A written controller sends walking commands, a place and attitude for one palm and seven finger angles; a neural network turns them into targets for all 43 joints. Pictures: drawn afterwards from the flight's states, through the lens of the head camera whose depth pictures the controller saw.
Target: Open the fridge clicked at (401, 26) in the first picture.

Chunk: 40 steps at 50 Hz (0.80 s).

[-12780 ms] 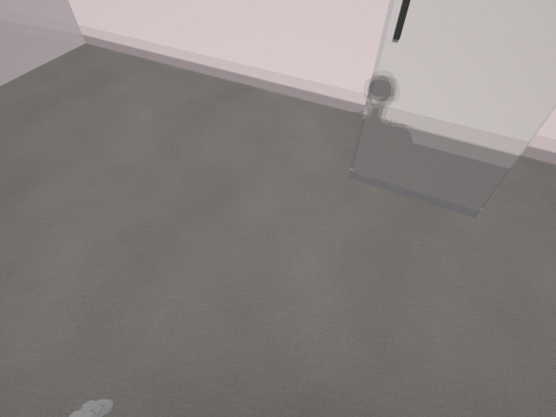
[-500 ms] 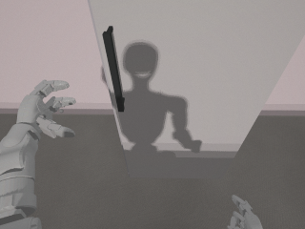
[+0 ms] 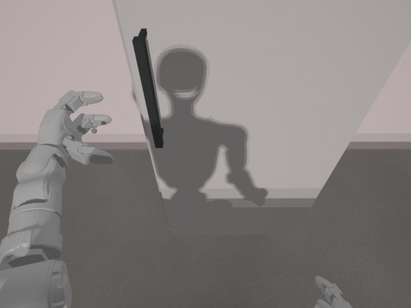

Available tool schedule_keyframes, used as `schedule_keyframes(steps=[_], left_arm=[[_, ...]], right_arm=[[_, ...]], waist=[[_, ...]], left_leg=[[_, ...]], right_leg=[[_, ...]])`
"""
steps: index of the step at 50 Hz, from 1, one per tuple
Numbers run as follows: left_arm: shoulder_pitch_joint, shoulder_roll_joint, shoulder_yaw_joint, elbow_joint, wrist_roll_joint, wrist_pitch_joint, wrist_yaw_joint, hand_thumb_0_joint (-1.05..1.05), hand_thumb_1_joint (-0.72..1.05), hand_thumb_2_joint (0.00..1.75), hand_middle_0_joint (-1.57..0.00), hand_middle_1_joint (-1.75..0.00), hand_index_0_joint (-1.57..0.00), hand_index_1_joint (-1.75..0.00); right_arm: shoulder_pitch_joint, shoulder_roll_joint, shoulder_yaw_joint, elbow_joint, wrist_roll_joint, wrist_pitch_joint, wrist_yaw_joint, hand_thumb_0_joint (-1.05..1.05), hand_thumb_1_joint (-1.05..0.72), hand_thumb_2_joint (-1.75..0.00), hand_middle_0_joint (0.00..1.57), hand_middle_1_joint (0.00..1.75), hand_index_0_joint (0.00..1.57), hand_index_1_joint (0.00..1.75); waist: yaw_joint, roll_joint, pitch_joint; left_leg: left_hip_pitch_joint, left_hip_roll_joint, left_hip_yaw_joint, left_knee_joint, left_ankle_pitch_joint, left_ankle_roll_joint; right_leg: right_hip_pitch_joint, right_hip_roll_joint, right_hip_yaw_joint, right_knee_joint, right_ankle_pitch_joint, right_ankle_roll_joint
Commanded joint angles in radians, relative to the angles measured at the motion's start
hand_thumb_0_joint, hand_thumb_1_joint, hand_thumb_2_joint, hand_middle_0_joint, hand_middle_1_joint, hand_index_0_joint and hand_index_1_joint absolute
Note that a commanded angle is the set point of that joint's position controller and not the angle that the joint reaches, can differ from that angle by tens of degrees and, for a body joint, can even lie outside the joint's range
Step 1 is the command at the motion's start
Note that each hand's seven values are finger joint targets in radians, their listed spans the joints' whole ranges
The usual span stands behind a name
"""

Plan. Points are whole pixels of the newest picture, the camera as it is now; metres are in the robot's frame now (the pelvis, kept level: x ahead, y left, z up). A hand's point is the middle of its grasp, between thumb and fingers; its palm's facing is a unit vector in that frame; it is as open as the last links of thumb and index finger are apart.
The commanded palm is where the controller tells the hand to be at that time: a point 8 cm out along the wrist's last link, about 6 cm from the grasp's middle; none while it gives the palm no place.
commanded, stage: move the hooked fingers beside the handle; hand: left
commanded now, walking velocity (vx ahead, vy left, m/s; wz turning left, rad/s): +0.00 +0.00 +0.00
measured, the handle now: (152, 96) +0.53 +0.16 +0.14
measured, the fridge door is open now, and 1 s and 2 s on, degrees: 0 0 0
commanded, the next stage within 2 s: feel for the door with the fingertips in 1.40 s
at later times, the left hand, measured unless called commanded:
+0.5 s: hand (116, 112) +0.45 +0.22 +0.16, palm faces +0.07 -1.00 +0.01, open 14.0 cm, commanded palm +0.43 +0.27 +0.15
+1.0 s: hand (116, 112) +0.46 +0.23 +0.15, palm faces +0.06 -1.00 +0.02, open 14.0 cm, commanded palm +0.44 +0.27 +0.15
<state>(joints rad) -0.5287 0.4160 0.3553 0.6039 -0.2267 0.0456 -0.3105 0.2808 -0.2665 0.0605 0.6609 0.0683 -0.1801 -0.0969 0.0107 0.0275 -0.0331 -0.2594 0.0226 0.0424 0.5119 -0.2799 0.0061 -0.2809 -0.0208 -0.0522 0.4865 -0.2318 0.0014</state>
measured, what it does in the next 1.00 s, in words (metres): stands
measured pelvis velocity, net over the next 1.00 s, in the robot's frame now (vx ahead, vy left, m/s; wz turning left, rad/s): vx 0.01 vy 0.01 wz -0.02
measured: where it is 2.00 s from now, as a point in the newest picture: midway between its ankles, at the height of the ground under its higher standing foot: outside the picture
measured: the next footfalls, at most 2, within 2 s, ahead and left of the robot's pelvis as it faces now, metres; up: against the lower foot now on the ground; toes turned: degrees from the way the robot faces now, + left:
none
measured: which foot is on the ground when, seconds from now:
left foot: down 0.00-1.00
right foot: down 0.00-1.00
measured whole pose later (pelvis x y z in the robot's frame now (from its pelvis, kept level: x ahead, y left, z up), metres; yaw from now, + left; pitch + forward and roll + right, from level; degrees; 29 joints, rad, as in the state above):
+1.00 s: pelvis +0.01 +0.01 -0.01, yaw -1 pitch +8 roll -1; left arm -0.79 0.48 0.39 0.97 -0.15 -0.12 -0.28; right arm 0.41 -0.28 0.03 0.68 0.04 -0.08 -0.05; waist -0.06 0.02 -0.06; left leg -0.42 0.04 0.05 0.61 -0.32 0.01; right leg -0.44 -0.01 -0.04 0.55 -0.25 0.01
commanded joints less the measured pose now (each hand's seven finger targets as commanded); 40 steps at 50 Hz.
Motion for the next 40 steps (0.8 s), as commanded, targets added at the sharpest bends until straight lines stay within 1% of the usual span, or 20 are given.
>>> schedule_keyframes(steps=[1, 3, 4, 5, 6, 9, 11, 14, 16, 17, 20, 24, 25, 28, 29, 30, 31, 36, 39, 40], left_arm=[[-0.487, 0.274, 0.054, -0.161, 0.005, -0.070, 0.022, 0.00, -0.50, 0.30, -0.30, -1.20, -0.30, -1.20], [-0.523, 0.258, 0.041, -0.187, 0.008, -0.091, 0.031, 0.00, -0.50, 0.30, -0.30, -1.20, -0.30, -1.20], [-0.536, 0.232, 0.020, -0.172, 0.007, -0.099, 0.033, 0.00, -0.50, 0.30, -0.30, -1.20, -0.30, -1.20], [-0.540, 0.247, 0.038, -0.138, 0.006, -0.105, 0.038, 0.00, -0.50, 0.30, -0.30, -1.20, -0.30, -1.20], [-0.540, 0.277, 0.057, -0.113, 0.008, -0.115, 0.042, 0.00, -0.50, 0.30, -0.30, -1.20, -0.30, -1.20], [-0.575, 0.269, 0.047, -0.070, 0.025, -0.126, 0.047, 0.00, -0.50, 0.30, -0.30, -1.20, -0.30, -1.20], [-0.566, 0.314, 0.078, -0.042, 0.033, -0.135, 0.052, 0.00, -0.50, 0.30, -0.30, -1.20, -0.30, -1.20], [-0.623, 0.292, 0.050, 0.006, 0.040, -0.147, 0.045, 0.00, -0.50, 0.30, -0.30, -1.20, -0.30, -1.20], [-0.651, 0.286, 0.041, 0.025, 0.039, -0.162, 0.043, 0.00, -0.50, 0.30, -0.30, -1.20, -0.30, -1.20], [-0.674, 0.316, 0.059, 0.042, 0.041, -0.168, 0.043, 0.00, -0.50, 0.30, -0.30, -1.20, -0.30, -1.20], [-0.729, 0.292, 0.033, 0.085, 0.048, -0.190, 0.041, 0.00, -0.50, 0.30, -0.30, -1.20, -0.30, -1.20], [-0.771, 0.320, 0.046, 0.192, 0.059, -0.208, 0.043, 0.00, -0.50, 0.30, -0.30, -1.20, -0.30, -1.20], [-0.812, 0.331, 0.044, 0.188, 0.064, -0.218, 0.044, 0.00, -0.50, 0.30, -0.30, -1.20, -0.30, -1.20], [-0.831, 0.368, 0.068, 0.218, 0.077, -0.242, 0.049, 0.00, -0.50, 0.30, -0.30, -1.20, -0.30, -1.20], [-0.841, 0.349, 0.050, 0.234, 0.081, -0.247, 0.046, 0.00, -0.50, 0.30, -0.30, -1.20, -0.30, -1.20], [-0.845, 0.352, 0.055, 0.251, 0.082, -0.251, 0.046, 0.00, -0.50, 0.30, -0.30, -1.20, -0.30, -1.20], [-0.821, 0.380, 0.076, 0.269, 0.085, -0.258, 0.047, 0.00, -0.50, 0.30, -0.30, -1.20, -0.30, -1.20], [-0.760, 0.410, 0.103, 0.275, 0.087, -0.269, 0.033, 0.00, -0.50, 0.30, -0.30, -1.20, -0.30, -1.20], [-0.726, 0.434, 0.134, 0.204, 0.079, -0.273, 0.026, 0.00, -0.50, 0.30, -0.30, -1.20, -0.30, -1.20], [-0.735, 0.398, 0.107, 0.197, 0.072, -0.268, 0.021, 0.00, -0.50, 0.30, -0.30, -1.20, -0.30, -1.20]], right_arm=[[-0.030, -0.141, -0.058, -0.126, -0.006, -0.037, -0.010, 0.00, -0.90, -0.90, 0.20, 0.30, 0.20, 0.30], [-0.024, -0.135, -0.057, -0.128, -0.008, -0.034, -0.006, 0.00, -0.90, -0.90, 0.20, 0.30, 0.20, 0.30], [-0.017, -0.133, -0.058, -0.124, -0.008, -0.033, -0.005, 0.00, -0.90, -0.90, 0.20, 0.30, 0.20, 0.30], [-0.009, -0.135, -0.059, -0.116, -0.009, -0.032, -0.005, 0.00, -0.90, -0.90, 0.20, 0.30, 0.20, 0.30], [0.003, -0.142, -0.060, -0.109, -0.012, -0.028, -0.005, 0.00, -0.90, -0.90, 0.20, 0.30, 0.20, 0.30], [0.013, -0.141, -0.061, -0.105, -0.013, -0.021, 0.000, 0.00, -0.90, -0.90, 0.20, 0.30, 0.20, 0.30], [0.034, -0.149, -0.064, -0.101, -0.018, -0.012, 0.003, 0.00, -0.90, -0.90, 0.20, 0.30, 0.20, 0.30], [0.045, -0.148, -0.065, -0.099, -0.014, -0.005, 0.006, 0.00, -0.90, -0.90, 0.20, 0.30, 0.20, 0.30], [0.061, -0.150, -0.069, -0.097, -0.017, -0.004, 0.007, 0.00, -0.90, -0.90, 0.20, 0.30, 0.20, 0.30], [0.069, -0.155, -0.071, -0.091, -0.017, -0.002, 0.007, 0.00, -0.90, -0.90, 0.20, 0.30, 0.20, 0.30], [0.091, -0.155, -0.072, -0.080, -0.020, 0.001, 0.009, 0.00, -0.90, -0.90, 0.20, 0.30, 0.20, 0.30], [0.123, -0.163, -0.074, -0.062, -0.023, 0.012, 0.014, 0.00, -0.90, -0.90, 0.20, 0.30, 0.20, 0.30], [0.130, -0.165, -0.075, -0.059, -0.025, 0.015, 0.014, 0.00, -0.90, -0.90, 0.20, 0.30, 0.20, 0.30], [0.151, -0.169, -0.078, -0.060, -0.030, 0.023, 0.019, 0.00, -0.90, -0.90, 0.20, 0.30, 0.20, 0.30], [0.155, -0.166, -0.077, -0.059, -0.030, 0.024, 0.022, 0.00, -0.90, -0.90, 0.20, 0.30, 0.20, 0.30], [0.165, -0.168, -0.079, -0.056, -0.032, 0.027, 0.024, 0.00, -0.90, -0.90, 0.20, 0.30, 0.20, 0.30], [0.173, -0.172, -0.080, -0.060, -0.033, 0.033, 0.024, 0.00, -0.90, -0.90, 0.20, 0.30, 0.20, 0.30], [0.181, -0.177, -0.083, -0.084, -0.033, 0.053, 0.032, 0.00, -0.90, -0.90, 0.20, 0.30, 0.20, 0.30], [0.178, -0.176, -0.089, -0.099, -0.031, 0.061, 0.036, 0.00, -0.90, -0.90, 0.20, 0.30, 0.20, 0.30], [0.174, -0.172, -0.088, -0.101, -0.030, 0.063, 0.037, 0.00, -0.90, -0.90, 0.20, 0.30, 0.20, 0.30]], waist=[[-0.018, 0.013, -0.253], [-0.018, 0.051, -0.305], [-0.028, 0.030, -0.299], [-0.028, 0.018, -0.287], [-0.028, -0.030, -0.285], [-0.029, 0.042, -0.284], [-0.024, -0.006, -0.303], [-0.042, 0.017, -0.279], [-0.047, 0.012, -0.301], [-0.054, 0.007, -0.307], [-0.065, 0.029, -0.319], [-0.080, 0.005, -0.301], [-0.087, 0.020, -0.310], [-0.084, 0.007, -0.361], [-0.088, 0.041, -0.356], [-0.092, 0.023, -0.360], [-0.083, 0.005, -0.366], [-0.068, -0.002, -0.383], [-0.052, 0.037, -0.426], [-0.063, 0.030, -0.409]], left_leg=[[0.058, -0.004, -0.041, -0.061, 0.201, 0.017], [0.080, -0.007, -0.042, -0.053, 0.246, 0.012], [0.083, -0.005, -0.042, -0.051, 0.251, 0.013], [0.072, -0.005, -0.039, -0.049, 0.237, 0.015], [0.053, -0.002, -0.041, -0.048, 0.234, 0.018], [0.049, -0.006, -0.037, -0.048, 0.231, 0.015], [0.031, -0.003, -0.033, -0.042, 0.247, 0.019], [0.013, -0.005, -0.031, -0.041, 0.225, 0.018], [0.022, -0.004, -0.030, -0.032, 0.232, 0.021], [0.016, -0.004, -0.033, -0.030, 0.216, 0.022], [0.021, -0.008, -0.034, -0.022, 0.218, 0.020], [-0.023, -0.008, -0.035, -0.011, 0.192, 0.022], [-0.024, -0.009, -0.034, -0.007, 0.191, 0.022], [-0.033, -0.010, -0.033, 0.008, 0.219, 0.024], [-0.030, -0.011, -0.033, 0.011, 0.226, 0.021], [-0.033, -0.010, -0.033, 0.018, 0.222, 0.022], [-0.046, -0.008, -0.032, 0.022, 0.234, 0.024], [-0.075, -0.007, -0.021, 0.030, 0.251, 0.026], [-0.047, -0.004, -0.018, 0.037, 0.300, 0.023], [-0.044, -0.004, -0.017, 0.035, 0.296, 0.024]], right_leg=[[0.079, 0.018, 0.017, -0.033, 0.208, -0.032], [0.097, 0.018, 0.020, -0.020, 0.251, -0.035], [0.089, 0.020, 0.018, -0.020, 0.256, -0.033], [0.081, 0.021, 0.019, -0.022, 0.250, -0.032], [0.094, 0.022, 0.018, -0.021, 0.251, -0.030], [0.079, 0.019, 0.024, -0.016, 0.252, -0.033], [0.105, 0.020, 0.023, -0.010, 0.275, -0.032], [0.080, 0.020, 0.025, -0.008, 0.265, -0.031], [0.077, 0.023, 0.026, -0.006, 0.268, -0.031], [0.069, 0.023, 0.029, -0.006, 0.259, -0.029], [0.051, 0.026, 0.029, 0.000, 0.260, -0.031], [0.029, 0.026, 0.029, 0.008, 0.247, -0.028], [0.023, 0.026, 0.032, 0.010, 0.248, -0.027], [0.045, 0.027, 0.035, 0.028, 0.285, -0.026], [0.029, 0.028, 0.036, 0.032, 0.287, -0.028], [0.023, 0.030, 0.035, 0.034, 0.286, -0.027], [0.036, 0.030, 0.032, 0.041, 0.293, -0.028], [0.054, 0.032, 0.036, 0.058, 0.327, -0.027], [0.068, 0.037, 0.037, 0.066, 0.364, -0.029], [0.059, 0.039, 0.037, 0.061, 0.363, -0.027]])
